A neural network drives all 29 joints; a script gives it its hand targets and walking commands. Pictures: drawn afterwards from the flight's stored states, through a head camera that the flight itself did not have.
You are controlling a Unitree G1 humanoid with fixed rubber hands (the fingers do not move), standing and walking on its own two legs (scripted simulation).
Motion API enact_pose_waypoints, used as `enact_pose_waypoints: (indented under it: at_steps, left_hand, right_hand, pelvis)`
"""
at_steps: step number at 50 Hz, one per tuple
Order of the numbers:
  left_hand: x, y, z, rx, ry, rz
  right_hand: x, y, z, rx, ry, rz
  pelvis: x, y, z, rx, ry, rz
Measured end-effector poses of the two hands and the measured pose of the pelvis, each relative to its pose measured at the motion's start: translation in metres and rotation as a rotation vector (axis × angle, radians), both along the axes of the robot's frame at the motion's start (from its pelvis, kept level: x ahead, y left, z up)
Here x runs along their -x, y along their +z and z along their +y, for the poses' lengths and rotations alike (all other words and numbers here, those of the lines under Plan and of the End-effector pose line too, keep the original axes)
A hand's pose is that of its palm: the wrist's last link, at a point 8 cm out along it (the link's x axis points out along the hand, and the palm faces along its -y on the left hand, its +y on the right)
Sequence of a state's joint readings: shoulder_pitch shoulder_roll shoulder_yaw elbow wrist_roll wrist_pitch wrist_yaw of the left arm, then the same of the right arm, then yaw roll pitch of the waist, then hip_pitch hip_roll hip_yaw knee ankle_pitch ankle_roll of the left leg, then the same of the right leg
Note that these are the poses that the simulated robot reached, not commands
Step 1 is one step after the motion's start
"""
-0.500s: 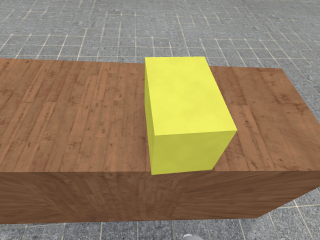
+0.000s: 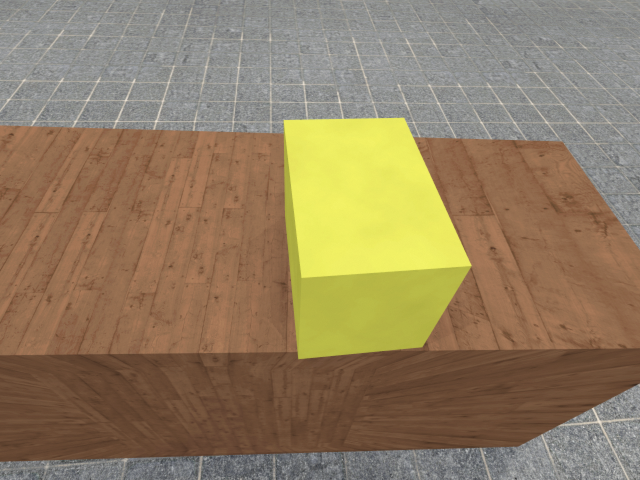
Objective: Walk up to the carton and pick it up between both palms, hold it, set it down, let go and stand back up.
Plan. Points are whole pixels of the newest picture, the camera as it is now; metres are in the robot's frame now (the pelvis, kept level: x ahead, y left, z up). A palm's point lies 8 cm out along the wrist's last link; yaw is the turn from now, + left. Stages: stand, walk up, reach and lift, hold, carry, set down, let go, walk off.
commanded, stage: walk up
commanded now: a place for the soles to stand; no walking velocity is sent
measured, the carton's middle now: (353, 234) +0.46 -0.04 +0.02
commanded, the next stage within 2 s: none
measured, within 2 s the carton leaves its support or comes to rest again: neither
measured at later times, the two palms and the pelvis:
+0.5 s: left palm out of the picture +0.07 +0.28 -0.09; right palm out of the picture +0.07 -0.36 -0.09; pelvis +0.00 -0.03 +0.01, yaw +0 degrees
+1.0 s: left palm out of the picture +0.08 +0.27 -0.09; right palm out of the picture +0.06 -0.38 -0.08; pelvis +0.00 -0.05 +0.01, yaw -1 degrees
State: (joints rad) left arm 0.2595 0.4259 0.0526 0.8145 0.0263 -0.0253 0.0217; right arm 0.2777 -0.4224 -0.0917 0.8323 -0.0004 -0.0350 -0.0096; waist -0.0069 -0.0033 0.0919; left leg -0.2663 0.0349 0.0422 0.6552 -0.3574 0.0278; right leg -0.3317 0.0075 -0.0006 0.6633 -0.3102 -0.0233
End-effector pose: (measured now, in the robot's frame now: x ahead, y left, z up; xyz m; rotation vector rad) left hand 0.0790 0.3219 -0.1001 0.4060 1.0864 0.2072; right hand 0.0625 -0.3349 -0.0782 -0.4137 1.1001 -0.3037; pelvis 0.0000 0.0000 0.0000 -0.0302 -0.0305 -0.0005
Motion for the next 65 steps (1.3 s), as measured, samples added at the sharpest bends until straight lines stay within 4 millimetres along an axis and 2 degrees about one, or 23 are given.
enact_pose_waypoints:
  at_steps: [12, 21, 37, 45, 49, 54, 59, 65]
  left_hand:
    - [0.007, 0.004, -0.028, 0.005, 0.011, -0.009]
    - [0.014, 0.005, -0.041, 0.019, 0.031, 0.022]
    - [0.003, 0.006, -0.040, 0.025, 0.035, 0.024]
    - [0.001, 0.006, -0.040, 0.036, 0.027, 0.014]
    - [-0.002, 0.006, -0.045, 0.034, 0.011, 0.030]
    - [-0.011, 0.006, -0.065, 0.014, -0.019, 0.033]
    - [-0.018, 0.011, -0.089, 0.021, -0.018, 0.008]
    - [-0.021, 0.016, -0.091, 0.012, -0.016, 0.002]
  right_hand:
    - [-0.009, -0.007, -0.021, -0.038, 0.005, -0.026]
    - [-0.008, -0.009, -0.028, -0.054, -0.010, 0.003]
    - [-0.019, -0.008, -0.026, -0.053, -0.013, 0.021]
    - [-0.018, -0.005, -0.031, -0.034, -0.023, 0.004]
    - [-0.005, -0.003, -0.044, -0.016, -0.037, 0.009]
    - [0.010, -0.010, -0.071, -0.022, -0.055, 0.021]
    - [0.000, -0.012, -0.084, -0.044, -0.053, -0.010]
    - [-0.011, -0.011, -0.086, -0.064, -0.030, -0.015]
  pelvis:
    - [0.008, 0.001, -0.023, -0.034, 0.004, -0.013]
    - [0.006, 0.006, -0.030, -0.044, 0.004, 0.005]
    - [0.000, 0.009, -0.029, -0.043, 0.005, 0.028]
    - [0.001, 0.009, -0.031, -0.043, 0.003, 0.025]
    - [0.000, 0.008, -0.042, -0.039, -0.007, 0.022]
    - [-0.002, 0.003, -0.069, -0.042, -0.029, 0.011]
    - [-0.006, 0.004, -0.084, -0.059, -0.032, -0.019]
    - [-0.011, 0.007, -0.088, -0.060, -0.022, -0.012]
